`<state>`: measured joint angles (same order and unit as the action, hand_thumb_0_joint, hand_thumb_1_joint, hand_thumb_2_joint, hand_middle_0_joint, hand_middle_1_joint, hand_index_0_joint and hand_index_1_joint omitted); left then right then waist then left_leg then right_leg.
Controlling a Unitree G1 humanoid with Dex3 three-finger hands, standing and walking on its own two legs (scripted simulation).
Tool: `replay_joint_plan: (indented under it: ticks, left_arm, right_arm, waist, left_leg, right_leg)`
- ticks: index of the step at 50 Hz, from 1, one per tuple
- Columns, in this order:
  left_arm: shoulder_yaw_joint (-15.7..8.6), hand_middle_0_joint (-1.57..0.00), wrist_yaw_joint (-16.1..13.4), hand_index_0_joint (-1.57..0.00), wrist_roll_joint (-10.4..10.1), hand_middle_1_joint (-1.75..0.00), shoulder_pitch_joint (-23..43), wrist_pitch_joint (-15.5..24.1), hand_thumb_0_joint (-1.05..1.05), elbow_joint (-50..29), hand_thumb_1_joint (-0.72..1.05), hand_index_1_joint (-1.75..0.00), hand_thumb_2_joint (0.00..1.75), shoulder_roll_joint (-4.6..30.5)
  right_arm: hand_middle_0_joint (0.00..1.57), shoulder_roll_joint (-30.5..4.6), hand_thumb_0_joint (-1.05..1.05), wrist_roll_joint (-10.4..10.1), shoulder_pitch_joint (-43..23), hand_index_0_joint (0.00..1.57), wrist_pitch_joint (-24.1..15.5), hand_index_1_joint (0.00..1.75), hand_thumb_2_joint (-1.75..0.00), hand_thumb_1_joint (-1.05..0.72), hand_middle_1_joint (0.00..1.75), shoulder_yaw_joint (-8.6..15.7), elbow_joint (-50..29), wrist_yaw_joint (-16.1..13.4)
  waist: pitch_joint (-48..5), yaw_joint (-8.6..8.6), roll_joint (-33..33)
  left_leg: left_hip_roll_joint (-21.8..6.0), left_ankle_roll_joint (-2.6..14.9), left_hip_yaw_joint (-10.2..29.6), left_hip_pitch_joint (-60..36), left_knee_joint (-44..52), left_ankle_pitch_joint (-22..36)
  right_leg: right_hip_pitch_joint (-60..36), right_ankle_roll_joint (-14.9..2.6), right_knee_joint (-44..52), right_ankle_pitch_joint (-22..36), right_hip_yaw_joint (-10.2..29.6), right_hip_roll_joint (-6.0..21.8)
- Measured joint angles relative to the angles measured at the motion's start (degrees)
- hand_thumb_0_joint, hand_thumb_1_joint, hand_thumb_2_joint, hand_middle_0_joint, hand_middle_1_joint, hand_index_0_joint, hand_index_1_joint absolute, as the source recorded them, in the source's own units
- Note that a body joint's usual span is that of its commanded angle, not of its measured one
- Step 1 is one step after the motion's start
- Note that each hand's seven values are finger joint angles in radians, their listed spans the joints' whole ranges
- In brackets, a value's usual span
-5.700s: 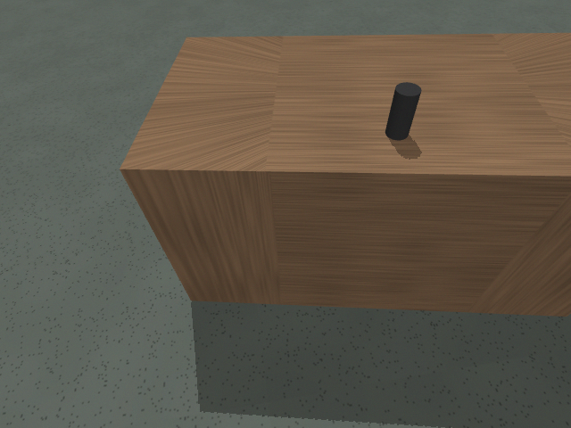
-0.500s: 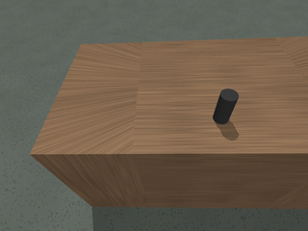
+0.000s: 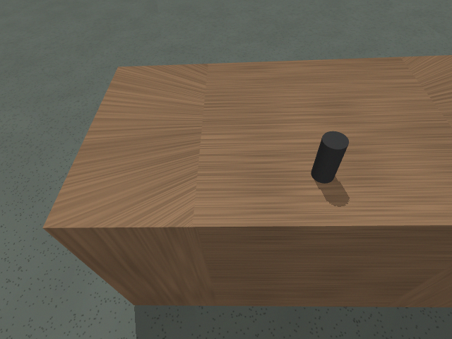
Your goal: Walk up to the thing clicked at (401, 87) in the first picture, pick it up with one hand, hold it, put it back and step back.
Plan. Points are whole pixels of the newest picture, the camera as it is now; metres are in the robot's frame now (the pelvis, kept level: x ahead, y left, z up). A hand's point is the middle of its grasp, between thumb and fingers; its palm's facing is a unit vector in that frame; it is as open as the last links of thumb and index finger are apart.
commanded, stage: stand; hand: right
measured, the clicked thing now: (328, 158) +0.49 -0.21 -0.02
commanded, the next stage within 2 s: rise first in 0.06 s
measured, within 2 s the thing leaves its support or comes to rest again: neither
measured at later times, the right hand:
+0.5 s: hand (381, 320) +0.17 -0.25 -0.11, palm faces +0.23 +0.92 -0.33, open 13.3 cm
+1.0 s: hand (398, 295) +0.19 -0.25 -0.02, palm faces +0.33 +0.87 -0.36, open 17.4 cm
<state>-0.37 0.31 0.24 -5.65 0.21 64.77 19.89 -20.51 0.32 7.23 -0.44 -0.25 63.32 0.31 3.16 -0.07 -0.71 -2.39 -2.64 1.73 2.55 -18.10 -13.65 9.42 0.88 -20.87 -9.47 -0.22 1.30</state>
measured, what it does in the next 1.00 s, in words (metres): stands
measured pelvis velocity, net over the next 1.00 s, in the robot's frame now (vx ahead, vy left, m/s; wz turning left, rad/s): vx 0.01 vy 0.02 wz -0.02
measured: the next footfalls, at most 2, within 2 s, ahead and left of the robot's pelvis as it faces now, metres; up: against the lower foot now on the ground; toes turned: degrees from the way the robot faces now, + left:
none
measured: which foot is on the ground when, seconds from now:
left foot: down 0.00-1.00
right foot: down 0.00-1.00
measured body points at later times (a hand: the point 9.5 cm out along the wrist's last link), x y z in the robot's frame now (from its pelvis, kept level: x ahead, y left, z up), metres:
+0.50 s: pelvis -0.01 +0.01 -0.01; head +0.02 +0.00 +0.44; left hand +0.15 +0.29 -0.10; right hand +0.15 -0.30 -0.09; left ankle -0.04 +0.15 -0.75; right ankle +0.02 -0.13 -0.75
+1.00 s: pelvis +0.01 +0.02 -0.01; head +0.01 +0.04 +0.44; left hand +0.17 +0.28 -0.10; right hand +0.17 -0.30 +0.00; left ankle -0.04 +0.15 -0.75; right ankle +0.02 -0.13 -0.75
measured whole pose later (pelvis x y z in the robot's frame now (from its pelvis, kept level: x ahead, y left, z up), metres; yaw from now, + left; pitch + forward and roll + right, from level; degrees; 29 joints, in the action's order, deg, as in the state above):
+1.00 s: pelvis +0.01 +0.02 -0.01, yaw -1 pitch -1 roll -1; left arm -5.4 -4.1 -1.6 -14.6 3.2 35.0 13.7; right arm -16.6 -2.8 19.9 -5.2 12.9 13.8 -3.4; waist 0.9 -2.0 1.3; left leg -1.6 -1.2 0.5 5.8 -24.9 -18.1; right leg 11.5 2.4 -24.1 -11.6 1.1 1.9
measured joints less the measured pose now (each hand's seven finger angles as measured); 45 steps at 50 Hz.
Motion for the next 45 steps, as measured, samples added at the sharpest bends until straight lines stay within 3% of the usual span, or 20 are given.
replay_joint_plan:
  ticks: [9, 13, 15, 18, 22, 26, 34, 39, 45]
  left_arm:
    - [-0.1, -0.2, 0.0, -0.2, 0.1, -0.3, -0.3, -0.1, 0.0, 0.0, 0.9, -0.3, 0.9, 0.0]
    - [-0.7, -0.16, -1.9, -0.15, -4.2, -0.24, -0.6, 2.8, 0.01, -8.3, 0.83, -0.24, 0.83, -1.0]
    - [-2.2, -0.13, -2.7, -0.12, -4.7, -0.2, 1.2, 4.1, 0.01, -10.2, 0.75, -0.2, 0.75, -1.9]
    - [-4.4, -0.1, -3.7, -0.09, -3.8, -0.14, 3.9, 4.7, 0.01, -11.2, 0.6, -0.14, 0.6, -3.2]
    - [-6.0, -0.08, -3.9, -0.07, -2.6, -0.1, 1.8, 4.8, 0.01, -15.8, 0.36, -0.09, 0.4, -4.8]
    - [-5.8, -0.07, -4.0, -0.07, -2.6, -0.08, -2.5, 4.1, 0.0, -19.6, 0.14, -0.07, 0.25, -5.5]
    - [-3.8, -0.07, -5.1, -0.07, -2.5, -0.06, -6.8, 3.7, 0.0, -27.8, -0.28, -0.06, 0.1, -7.1]
    - [-2.8, -0.07, -5.1, -0.07, -2.2, -0.06, -8.3, 4.3, 0.0, -32.1, -0.43, -0.06, 0.06, -7.6]
    - [-3.9, -0.07, -4.3, -0.07, -2.1, -0.06, -9.4, 3.9, -0.01, -31.6, -0.49, -0.05, 0.04, -7.1]
  right_arm:
    - [0.2, 0.0, 0.0, 0.0, 0.2, 0.2, 0.2, 0.3, -0.9, -0.9, 0.29, 0.1, 0.0, 0.1]
    - [0.16, 1.4, 0.01, -4.2, -0.2, 0.16, -2.5, 0.24, -0.83, -0.83, 0.23, 0.5, -7.6, -1.9]
    - [0.14, 2.5, 0.01, -4.5, -2.7, 0.14, -4.2, 0.2, -0.76, -0.75, 0.19, 2.7, -9.0, -2.7]
    - [0.11, 3.2, 0.01, -3.5, -6.1, 0.11, -5.3, 0.14, -0.6, -0.6, 0.13, 5.8, -10.2, -3.6]
    - [0.09, 3.3, 0.01, -2.8, -3.7, 0.09, -5.4, 0.1, -0.41, -0.37, 0.09, 8.9, -16.8, -3.8]
    - [0.07, 3.0, 0.0, -3.0, 1.5, 0.07, -4.4, 0.07, -0.27, -0.15, 0.06, 9.4, -23.1, -4.2]
    - [0.06, 3.5, 0.0, -2.8, 6.6, 0.06, -4.6, 0.06, -0.12, 0.24, 0.05, 9.9, -34.1, -5.0]
    - [0.05, 3.5, -0.01, -2.8, 8.7, 0.06, -5.2, 0.06, -0.08, 0.39, 0.05, 11.1, -40.0, -4.8]
    - [0.05, 3.8, -0.01, -3.1, 11.4, 0.06, -4.6, 0.06, -0.06, 0.49, 0.05, 12.4, -45.5, -3.9]
  waist:
    - [0.0, -0.01, 0.0]
    - [1.8, -0.32, 0.4]
    - [2.0, -0.48, 0.5]
    - [1.2, -0.55, 0.4]
    - [-1.3, -0.47, 0.1]
    - [-3.5, -0.57, 0.4]
    - [-2.8, -1.13, 1.5]
    - [-2.9, -1.52, 1.6]
    - [-3.2, -1.78, 1.8]
  left_leg:
    - [0.0, 0.04, -0.2, 0.1, -0.3, 0.0]
    - [0.2, 0.14, 0.0, 4.3, -4.8, -1.4]
    - [0.2, 0.13, -0.2, 7.0, -7.1, -2.0]
    - [0.4, 0.27, -0.3, 10.3, -9.3, -2.6]
    - [0.5, 0.49, -0.4, 10.6, -8.6, -2.5]
    - [0.7, 0.71, -0.3, 9.2, -7.5, -2.8]
    - [0.8, 1.03, -0.6, 6.8, -7.2, -3.6]
    - [0.7, 1.26, -0.8, 5.3, -7.1, -4.1]
    - [0.7, 1.39, -1.1, 4.0, -6.8, -4.5]
  right_leg:
    - [0.1, 0.01, 0.0, 0.3, 0.2, -0.1]
    - [3.8, 0.03, -3.4, -0.6, 0.2, 0.1]
    - [6.3, 0.08, -5.1, -0.8, 0.5, 0.1]
    - [9.4, 0.21, -6.8, -1.0, 0.7, 0.2]
    - [9.7, 0.43, -6.0, -1.0, 0.8, 0.3]
    - [8.4, 0.65, -5.4, -1.5, 0.7, 0.5]
    - [5.9, 0.96, -4.8, -2.0, 0.9, 0.6]
    - [4.2, 1.21, -3.9, -2.1, 1.0, 0.6]
    - [2.9, 1.39, -3.4, -2.3, 1.2, 0.5]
